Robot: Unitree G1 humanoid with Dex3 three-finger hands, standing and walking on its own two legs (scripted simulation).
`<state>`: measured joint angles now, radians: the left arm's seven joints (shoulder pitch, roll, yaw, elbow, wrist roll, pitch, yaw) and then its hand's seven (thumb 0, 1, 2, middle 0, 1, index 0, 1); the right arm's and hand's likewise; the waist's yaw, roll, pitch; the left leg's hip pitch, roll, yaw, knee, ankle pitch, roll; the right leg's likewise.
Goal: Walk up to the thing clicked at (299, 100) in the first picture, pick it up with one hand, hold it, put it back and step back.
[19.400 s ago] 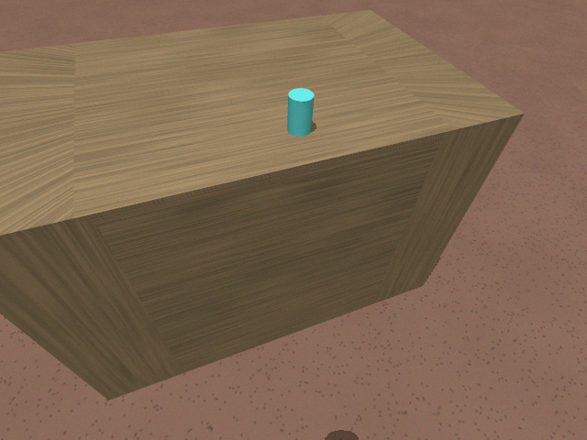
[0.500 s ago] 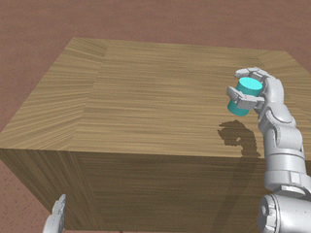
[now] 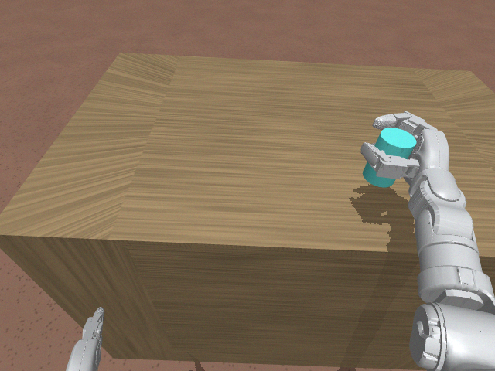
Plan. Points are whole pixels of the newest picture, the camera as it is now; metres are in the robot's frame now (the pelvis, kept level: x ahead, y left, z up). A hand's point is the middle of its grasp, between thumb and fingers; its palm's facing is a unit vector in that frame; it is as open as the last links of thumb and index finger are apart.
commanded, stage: lower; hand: right
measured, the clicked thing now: (387, 158) +0.43 -0.21 +0.16
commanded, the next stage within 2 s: loosen in 1.00 s
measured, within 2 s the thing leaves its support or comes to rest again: rests again in 0.86 s
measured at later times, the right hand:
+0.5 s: hand (372, 173) +0.43 -0.20 +0.12, palm faces +0.16 +0.99 +0.02, open 7.3 cm
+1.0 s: hand (367, 186) +0.43 -0.20 +0.09, palm faces +0.15 +0.99 +0.02, open 7.3 cm
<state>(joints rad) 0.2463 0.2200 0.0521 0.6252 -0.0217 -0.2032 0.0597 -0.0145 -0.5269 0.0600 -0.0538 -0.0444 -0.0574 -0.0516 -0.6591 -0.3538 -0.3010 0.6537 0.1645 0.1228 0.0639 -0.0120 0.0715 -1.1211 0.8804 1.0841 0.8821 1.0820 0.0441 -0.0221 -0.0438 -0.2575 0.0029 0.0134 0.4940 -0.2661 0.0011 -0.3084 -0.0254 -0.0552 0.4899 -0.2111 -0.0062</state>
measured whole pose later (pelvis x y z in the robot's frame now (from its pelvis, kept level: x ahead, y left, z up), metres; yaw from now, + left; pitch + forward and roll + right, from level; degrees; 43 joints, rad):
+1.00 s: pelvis +0.00 +0.00 -0.01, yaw +1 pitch +6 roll +1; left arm 0.23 0.22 0.05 0.56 -0.01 -0.11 0.06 -0.01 -0.53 0.06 -0.05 -0.04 -0.05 -0.05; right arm -0.57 -0.34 -0.31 0.84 0.16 -0.21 0.08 -0.01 0.07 -1.12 0.88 1.09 0.88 1.08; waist 0.09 0.01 -0.06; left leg -0.40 -0.01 0.01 0.58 -0.30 0.00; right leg -0.46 -0.04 -0.06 0.60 -0.26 -0.01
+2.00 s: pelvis +0.00 +0.00 -0.01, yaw +1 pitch +6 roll +1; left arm 0.30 0.24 0.05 0.40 -0.03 -0.09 0.07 -0.01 -0.50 0.04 -0.06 -0.05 -0.07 -0.05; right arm -0.60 -0.39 -0.36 0.81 0.15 -0.19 0.07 -0.01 0.37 -0.18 0.29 0.24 0.28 0.24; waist 0.09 0.01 -0.07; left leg -0.41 -0.01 0.01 0.64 -0.33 0.00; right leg -0.47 -0.04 -0.06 0.66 -0.29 -0.01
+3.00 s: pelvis +0.02 +0.00 +0.00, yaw -1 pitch -1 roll +0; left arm 0.33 0.25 0.13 0.50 -0.05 -0.06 0.05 -0.01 -0.53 0.07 -0.06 -0.04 -0.06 -0.05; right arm 0.17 -0.42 -0.39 -0.15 0.08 -0.12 -0.03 -0.02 0.54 -0.05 0.07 0.06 0.06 0.06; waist -0.05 -0.05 -0.01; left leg -0.13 0.01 0.03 0.42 -0.27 0.00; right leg -0.20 -0.01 -0.04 0.44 -0.22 -0.01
